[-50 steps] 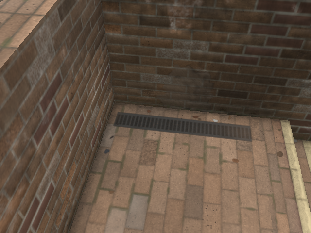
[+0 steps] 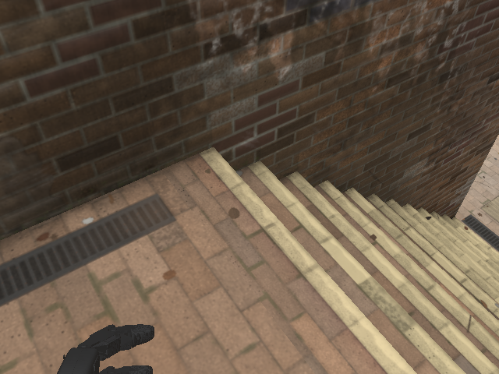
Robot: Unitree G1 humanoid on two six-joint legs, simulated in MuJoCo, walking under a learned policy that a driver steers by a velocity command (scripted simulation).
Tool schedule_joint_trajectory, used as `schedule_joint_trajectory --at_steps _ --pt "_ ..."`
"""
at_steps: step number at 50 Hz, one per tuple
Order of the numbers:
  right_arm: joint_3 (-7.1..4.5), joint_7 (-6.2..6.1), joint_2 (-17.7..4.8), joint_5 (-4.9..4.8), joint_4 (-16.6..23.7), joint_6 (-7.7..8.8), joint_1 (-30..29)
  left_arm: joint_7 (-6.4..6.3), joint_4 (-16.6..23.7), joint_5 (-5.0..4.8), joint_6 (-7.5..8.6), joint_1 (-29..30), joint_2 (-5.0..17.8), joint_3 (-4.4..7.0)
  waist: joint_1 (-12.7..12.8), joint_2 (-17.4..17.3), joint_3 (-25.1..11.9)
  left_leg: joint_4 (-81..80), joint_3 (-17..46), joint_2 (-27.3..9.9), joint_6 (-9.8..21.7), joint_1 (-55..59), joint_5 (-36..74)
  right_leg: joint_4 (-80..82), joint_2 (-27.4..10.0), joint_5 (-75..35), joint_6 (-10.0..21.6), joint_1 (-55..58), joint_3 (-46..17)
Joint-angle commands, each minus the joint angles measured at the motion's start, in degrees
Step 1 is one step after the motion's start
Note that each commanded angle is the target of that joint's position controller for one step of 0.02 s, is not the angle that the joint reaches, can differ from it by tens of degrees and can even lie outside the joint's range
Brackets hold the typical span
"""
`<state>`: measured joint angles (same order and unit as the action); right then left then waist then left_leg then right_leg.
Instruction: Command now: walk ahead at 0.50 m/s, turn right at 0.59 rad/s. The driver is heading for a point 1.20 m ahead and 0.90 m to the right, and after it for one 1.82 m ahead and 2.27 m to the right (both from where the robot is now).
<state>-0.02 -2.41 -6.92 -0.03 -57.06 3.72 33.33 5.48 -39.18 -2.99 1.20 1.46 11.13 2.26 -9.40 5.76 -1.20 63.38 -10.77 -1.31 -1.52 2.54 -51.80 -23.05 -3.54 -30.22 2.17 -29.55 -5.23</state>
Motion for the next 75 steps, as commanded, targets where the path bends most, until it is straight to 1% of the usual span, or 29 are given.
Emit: schedule_joint_trajectory --at_steps 1,2,3,5,6,7,9,12,17,20,21,22,23,25,29,43,47,48,49,51,53,61,66,69,70,72,73,74,75 --pt "-2.66 1.53 -9.9 0.47 0.94 0.77 -1.56 -1.07 -8.61 2.77 0.29 -26.09 8.83 4.46 16.03 -2.49 -0.87 29.52 3.48 -4.39 2.99 -25.28 48.36 6.14 4.59 -7.16 4.06 38.32 9.34" --pt "-3.33 1.48 -8.53 1.56 3.53 1.79 -4.87 -2.11 -12.24 3.68 0.17 -34.85 12.0 4.98 19.75 8.09 -3.11 55.38 2.07 1.47 -0.97 -47.89 3.38 -4.62 -2.64 -24.67 9.05 57.15 1.08" --pt "-2.13 2.2 -7.67 -0.08 7.59 3.66 2.16 -3.08 -11.88 4.57 0.93 -32.92 14.47 4.08 14.19 13.54 -15.33 58.76 15.61 -1.03 -0.82 -59.68 2.41 -20.63 -10.57 -33.86 17.03 71.81 -12.33" --pt "-2.13 1.76 -9.8 -0.26 12.74 4.15 -5.77 -3.91 -9.81 2.43 0.09 -28.37 11.82 4.01 15.84 -4.25 -21.39 47.29 17.17 -5.17 -0.41 -63.53 9.24 -10.67 -12.26 2.61 20.21 65.02 -19.46" --pt "-1.89 1.5 -6.98 -2.73 15.36 4.81 -7.83 -4.63 -11.58 2.05 0.88 -28.57 16.02 4.82 12.36 -5.26 -22.1 38.45 20.37 -4.66 1.32 -65.42 24.73 -2.33 -17.99 37.19 21.63 56.37 -33.35" --pt "-2.89 0.16 -9.13 -2.3 16.9 3.74 -13.54 -5.47 -7.22 2.2 1.68 -19.12 13.51 4.07 9.51 -10.18 -12.57 26.6 20.04 -5.13 -0.17 -61.81 32.3 3.68 -17.91 36.29 21.19 38.78 -37.2" --pt "-3.51 -0.19 -8.46 0.36 16.45 1.3 -13.56 -6.26 -5.74 2.73 2.08 -11.18 8.27 2.09 4.43 -10.13 -6.41 14.74 21.48 -7.21 -4.4 -48.58 33.78 4.51 -13.64 25.08 19.83 18.09 -30.82" --pt "-3.04 -0.22 -7.73 1.83 19.97 1.21 -23.08 -8.03 -6.29 1.49 3.26 -13.13 8.52 2.1 7.04 -4.36 -2.94 -10.69 18.04 -5.52 -5.14 -34.99 44.7 3.22 -2.81 15.54 14.36 6.83 -15.57" --pt "-3.53 0.93 -9.85 -0.79 22.97 1.38 -30.33 -8.13 -8.02 -0.03 2.3 -20.71 8.78 2.66 9.9 -0.32 -0.31 -28.15 15.19 1.67 -2.54 -20.76 52.86 1.15 0.53 27.79 9.63 8.03 -16.84" --pt "-5.38 1.2 -13.73 -0.68 20.64 2.12 -18.2 -7.63 -7.18 0.63 2.81 -19.96 6.88 2.26 2.86 0.12 -3.19 -31.47 16.1 0.22 2.76 -6.26 47.2 -12.86 2.99 27.53 6.1 9.03 -17.9" --pt "-6.52 1.39 -18.57 -0.03 19.52 2.4 -8.98 -7.07 -6.02 1.67 3.05 -22.28 3.15 1.16 0.69 -10.76 -10.63 -32.34 26.37 -10.15 7.35 8.58 47.66 -31.85 9.28 40.16 3.35 1.79 -11.56" --pt "-7.37 2.55 -22.62 0.92 18.38 2.39 -5.85 -6.55 -4.55 -0.92 3.71 -30.8 0.77 0.37 4.9 -32.26 -18.56 -44.01 57.1 -24.76 17.15 17.76 36.08 -47.38 14.66 67.23 1.89 -10.41 -9.99" --pt "-6.18 2.65 -16.4 0.52 19.9 2.79 -10.71 -6.87 -6.32 -1.41 3.02 -29.2 6.67 1.79 5.65 -23.26 -9.92 -46.65 60.08 -24.75 16.1 12.05 21.4 -53.56 9.44 65.16 1.09 -18.08 -9.17" --pt "-4.71 2.77 -11.94 -0.52 20.62 2.59 -19.27 -7.31 -4.64 0.8 1.26 -19.54 8.21 2.79 6.9 -11.3 3.39 -48.09 39.35 -17.41 11.22 -5.9 29.79 -48.97 4.56 53.22 1.06 -14.87 -5.24" --pt "-4.81 3.12 -11.24 -0.22 18.2 3.7 -20.24 -6.26 -2.7 1.65 0.21 -18.13 5.51 3.03 9.22 -12.27 1.81 -51.71 23.49 -13.03 10.31 -10.04 48.82 -41.85 1.63 43.82 0.14 -8.31 -2.81" --pt "-6.3 0.67 -17.37 -1.14 10.43 1.03 -12.01 -1.32 8.32 1.59 0.99 0.92 4.16 2.36 6.08 -11.27 5.98 -46.27 4.52 -14.93 7.63 -0.66 73.21 -13.96 2.65 33.76 2.56 -8.09 7.37" --pt "-6.72 -0.72 -20.02 -2.08 12.26 0.43 -15.49 -2.43 3.19 2.16 0.71 -22.13 12.1 6.5 19.01 -10.18 -7.21 -13.06 0.28 -10.48 3.37 -11.97 88.99 -6.61 7.12 29.66 9.37 28.05 6.68" --pt "-4.73 -0.08 -13.4 1.65 14.26 1.05 -10.76 -3.59 3.17 1.3 0.38 -24.38 18.3 7.43 14.55 5.71 -12.85 8.34 1.15 -3.03 1.02 -31.23 30.93 -9.92 -7.61 15.52 15.5 45.99 -14.91" --pt "-3.71 1.28 -13.37 0.45 16.18 3.1 -7.69 -3.4 5.03 1.67 1.14 -25.02 18.9 6.65 13.63 10.13 -26.11 22.93 14.82 3.43 0.29 -43.09 15.32 0.04 -16.98 29.5 26.09 56.22 -41.96" --pt "-4.63 1.74 -17.05 -2.5 17.49 4.14 -17.27 -3.25 3.66 2.03 1.11 -22.78 12.48 4.93 15.14 -1.02 -12.87 19.48 17.11 -1.73 1.87 -48.57 25.23 2.66 -12.39 29.32 19.11 44.15 -27.93" --pt "-5.14 0.23 -17.71 -0.38 18.42 3.22 -19.35 -3.39 5.58 2.65 1.81 -15.1 9.77 3.5 10.15 -5.94 -4.69 12.79 16.59 -4.77 0.89 -42.13 32.65 4.04 -7.35 16.68 15.91 26.77 -18.49" --pt "-3.43 -0.81 -13.85 1.13 21.74 -0.15 -25.84 -6.41 2.9 2.31 0.94 -20.08 11.26 3.64 9.77 -1.65 -2.01 -11.27 15.24 -3.81 -1.41 -40.6 47.72 3.75 -0.85 14.97 13.19 17.31 -13.48" --pt "-2.52 1.44 -12.33 2.32 23.57 0.28 -30.92 -8.52 3.39 2.77 -2.93 -20.1 11.06 3.03 10.76 0.77 -5.01 -17.61 10.94 3.51 0.24 -29.21 53.72 -7.16 2.82 -7.08 7.4 12.24 -12.56" --pt "-3.25 2.95 -15.24 1.84 22.87 1.15 -26.08 -9.61 7.24 3.07 -3.9 -14.13 11.76 2.57 8.17 -1.02 -7.46 -10.7 17.77 0.84 2.06 -32.1 46.34 -13.49 -3.5 -9.27 10.88 18.51 -22.55" --pt "-2.67 2.39 -13.59 1.69 24.7 0.92 -29.06 -9.38 7.57 1.06 -4.68 -14.88 10.83 2.22 8.92 -1.48 -2.6 -24.99 14.81 1.95 1.85 -34.51 38.83 -12.83 -0.38 -5.11 9.27 20.17 -21.8" --pt "-3.26 2.81 -14.87 1.34 22.49 1.72 -20.15 -9.61 9.53 1.53 -4.86 -9.35 10.83 1.86 4.37 1.99 -8.21 -32.2 18.43 -0.2 4.76 -15.58 55.71 -20.54 2.07 1.15 6.49 15.71 -23.58" --pt "-4.55 2.89 -19.51 1.72 22.68 1.28 -20.22 -9.41 10.32 1.49 -5.06 -15.15 7.8 1.32 8.12 -12.86 -11.73 -33.95 24.31 -9.96 11.1 -6.2 90.0 -35.33 10.74 30.32 1.62 9.62 -16.99" --pt "-4.25 3.11 -18.58 2.68 23.1 -0.11 -21.88 -9.16 8.4 0.83 -5.23 -22.58 6.88 1.2 10.83 -27.56 -13.43 -37.33 40.47 -21.88 21.97 -1.25 107.4 -47.83 20.05 71.98 -1.82 -2.44 -13.56" --pt "-3.27 3.21 -14.73 1.3 23.44 -0.82 -23.21 -8.58 6.08 0.91 -4.82 -25.06 12.91 2.89 12.15 -21.87 -11.07 -36.97 42.37 -26.09 23.53 -4.42 102.03 -57.78 14.64 71.75 -4.11 -9.27 -11.95"
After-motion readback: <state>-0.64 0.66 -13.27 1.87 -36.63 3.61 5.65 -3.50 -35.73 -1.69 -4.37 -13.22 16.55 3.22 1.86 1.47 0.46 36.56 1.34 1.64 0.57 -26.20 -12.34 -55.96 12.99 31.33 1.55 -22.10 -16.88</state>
